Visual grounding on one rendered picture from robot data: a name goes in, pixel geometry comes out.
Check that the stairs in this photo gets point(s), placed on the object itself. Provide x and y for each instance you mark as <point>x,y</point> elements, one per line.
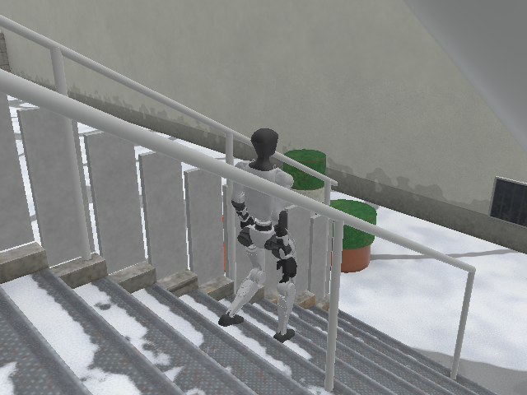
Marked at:
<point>98,339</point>

